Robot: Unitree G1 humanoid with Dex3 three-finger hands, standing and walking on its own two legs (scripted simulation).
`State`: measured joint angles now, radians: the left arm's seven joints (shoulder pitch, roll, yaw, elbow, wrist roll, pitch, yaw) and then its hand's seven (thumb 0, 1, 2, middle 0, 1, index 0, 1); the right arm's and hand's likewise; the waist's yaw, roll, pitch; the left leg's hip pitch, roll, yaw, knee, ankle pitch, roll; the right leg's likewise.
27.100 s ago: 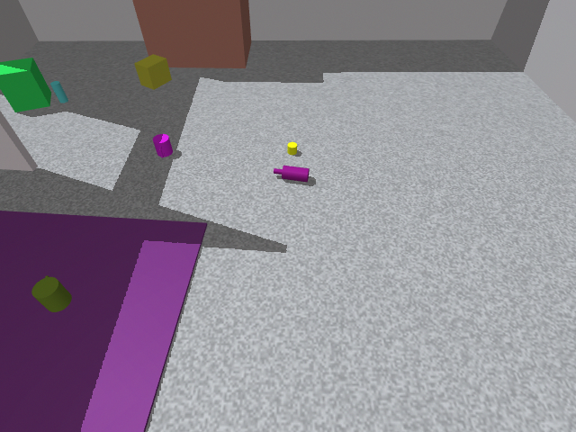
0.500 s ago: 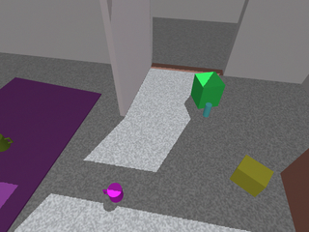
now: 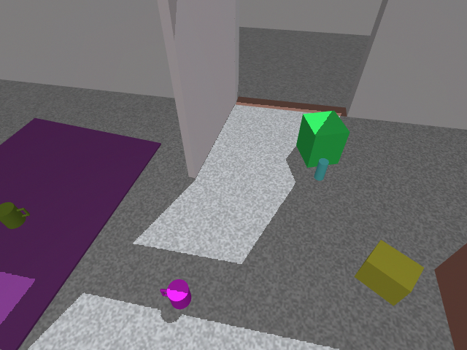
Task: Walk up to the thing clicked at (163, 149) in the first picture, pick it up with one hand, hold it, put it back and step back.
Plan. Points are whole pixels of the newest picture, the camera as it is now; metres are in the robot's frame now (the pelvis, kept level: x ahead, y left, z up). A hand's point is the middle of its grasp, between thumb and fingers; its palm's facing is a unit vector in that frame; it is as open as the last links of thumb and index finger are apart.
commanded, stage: walk up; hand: left
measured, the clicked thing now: (175, 293) +0.48 +0.25 -0.73
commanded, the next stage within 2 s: none
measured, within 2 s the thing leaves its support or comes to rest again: neither
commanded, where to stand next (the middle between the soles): +0.09 +0.00 m, yaw -1 degrees
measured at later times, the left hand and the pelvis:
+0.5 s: hand out of the picture +0.07 +0.26 -0.15, palm faces -0.01 -0.93 -0.37, open 7.4 cm; pelvis +0.00 +0.00 +0.00, yaw +1 degrees
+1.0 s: hand out of the picture +0.06 +0.37 -0.18, palm faces +0.03 -0.91 -0.42, open 7.4 cm; pelvis +0.05 +0.07 -0.02, yaw +3 degrees
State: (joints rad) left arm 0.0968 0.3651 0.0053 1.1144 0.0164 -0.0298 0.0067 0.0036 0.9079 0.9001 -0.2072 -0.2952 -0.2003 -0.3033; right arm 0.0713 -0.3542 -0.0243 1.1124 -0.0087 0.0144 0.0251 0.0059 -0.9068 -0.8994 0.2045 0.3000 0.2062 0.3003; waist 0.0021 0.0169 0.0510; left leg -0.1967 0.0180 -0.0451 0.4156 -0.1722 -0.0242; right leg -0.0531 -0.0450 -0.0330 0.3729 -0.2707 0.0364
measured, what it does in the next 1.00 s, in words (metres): steps on the spot: left foot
